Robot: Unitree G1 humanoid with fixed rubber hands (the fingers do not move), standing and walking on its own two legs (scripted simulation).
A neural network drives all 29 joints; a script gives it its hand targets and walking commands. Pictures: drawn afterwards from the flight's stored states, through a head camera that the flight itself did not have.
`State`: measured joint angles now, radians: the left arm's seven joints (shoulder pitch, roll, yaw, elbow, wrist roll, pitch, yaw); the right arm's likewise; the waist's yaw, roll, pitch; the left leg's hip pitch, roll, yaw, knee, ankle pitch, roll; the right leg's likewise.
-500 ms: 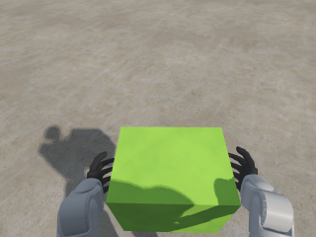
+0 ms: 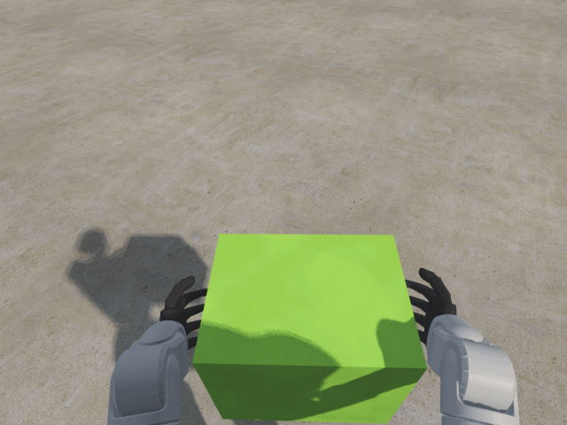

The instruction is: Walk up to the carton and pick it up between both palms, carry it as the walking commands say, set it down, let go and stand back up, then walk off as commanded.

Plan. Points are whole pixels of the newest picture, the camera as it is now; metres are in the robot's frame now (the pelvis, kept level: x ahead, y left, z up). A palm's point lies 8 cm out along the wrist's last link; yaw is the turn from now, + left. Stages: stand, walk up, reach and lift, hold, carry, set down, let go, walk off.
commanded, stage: carry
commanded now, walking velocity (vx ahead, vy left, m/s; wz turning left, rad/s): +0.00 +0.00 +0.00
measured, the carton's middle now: (304, 330) +0.28 -0.01 -0.01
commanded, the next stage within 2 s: none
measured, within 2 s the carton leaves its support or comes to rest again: neither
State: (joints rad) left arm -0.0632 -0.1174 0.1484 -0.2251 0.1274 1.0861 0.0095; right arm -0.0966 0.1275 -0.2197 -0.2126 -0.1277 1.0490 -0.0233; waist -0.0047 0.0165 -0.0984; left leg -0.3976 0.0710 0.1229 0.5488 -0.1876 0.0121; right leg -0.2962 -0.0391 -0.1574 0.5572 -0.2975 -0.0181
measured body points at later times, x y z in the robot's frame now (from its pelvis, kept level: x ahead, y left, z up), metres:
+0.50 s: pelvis +0.00 +0.01 +0.00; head -0.02 +0.01 +0.45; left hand +0.26 +0.17 +0.05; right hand +0.26 -0.17 +0.06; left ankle +0.06 +0.11 -0.73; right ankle +0.00 -0.10 -0.73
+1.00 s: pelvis +0.00 +0.01 +0.00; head -0.01 +0.01 +0.45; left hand +0.26 +0.18 +0.05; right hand +0.27 -0.16 +0.05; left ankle +0.06 +0.11 -0.73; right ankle +0.00 -0.10 -0.73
